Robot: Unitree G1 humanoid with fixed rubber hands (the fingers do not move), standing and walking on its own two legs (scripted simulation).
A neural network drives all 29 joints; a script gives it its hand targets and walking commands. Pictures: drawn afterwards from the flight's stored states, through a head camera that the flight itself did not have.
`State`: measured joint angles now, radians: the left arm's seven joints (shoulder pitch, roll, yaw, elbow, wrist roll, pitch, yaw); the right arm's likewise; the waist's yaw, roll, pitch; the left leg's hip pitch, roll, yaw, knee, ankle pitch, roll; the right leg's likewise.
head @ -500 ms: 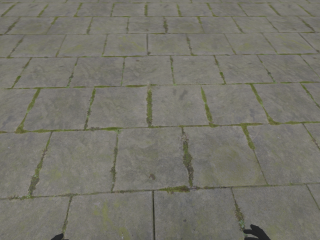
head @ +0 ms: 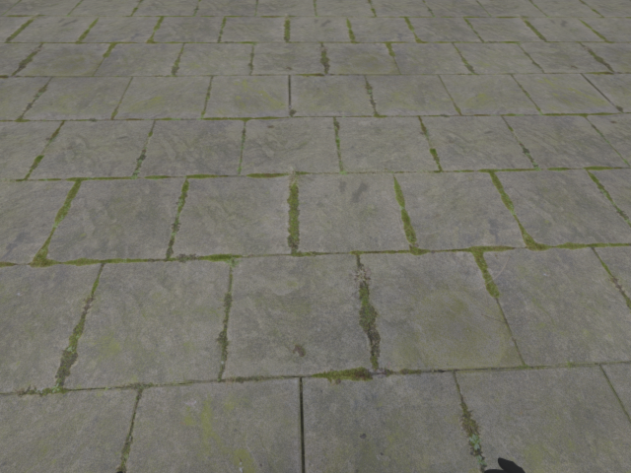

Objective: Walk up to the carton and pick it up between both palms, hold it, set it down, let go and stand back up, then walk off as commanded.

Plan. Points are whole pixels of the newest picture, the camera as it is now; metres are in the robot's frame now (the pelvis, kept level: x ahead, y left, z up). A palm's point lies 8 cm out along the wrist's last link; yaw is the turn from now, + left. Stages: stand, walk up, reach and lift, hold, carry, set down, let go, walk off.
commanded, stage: stand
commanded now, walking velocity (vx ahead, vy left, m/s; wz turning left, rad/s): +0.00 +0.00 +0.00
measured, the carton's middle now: out of the picture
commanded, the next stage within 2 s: walk up in 1.20 s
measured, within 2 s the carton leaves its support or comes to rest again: neither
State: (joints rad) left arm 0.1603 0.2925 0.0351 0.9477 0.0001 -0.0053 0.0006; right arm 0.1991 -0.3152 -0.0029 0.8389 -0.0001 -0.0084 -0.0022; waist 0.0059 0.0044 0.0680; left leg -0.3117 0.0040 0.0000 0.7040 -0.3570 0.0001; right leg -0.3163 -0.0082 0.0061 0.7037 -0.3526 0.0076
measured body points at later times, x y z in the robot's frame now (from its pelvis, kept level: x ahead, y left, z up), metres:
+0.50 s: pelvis -0.01 +0.00 +0.00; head +0.01 +0.00 +0.45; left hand +0.07 +0.29 -0.13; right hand +0.09 -0.28 -0.12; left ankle +0.01 +0.12 -0.72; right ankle +0.02 -0.12 -0.72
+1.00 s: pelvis -0.01 +0.00 +0.01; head +0.01 +0.00 +0.46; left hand +0.08 +0.29 -0.13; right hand +0.08 -0.28 -0.12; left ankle +0.01 +0.12 -0.72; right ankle +0.02 -0.12 -0.72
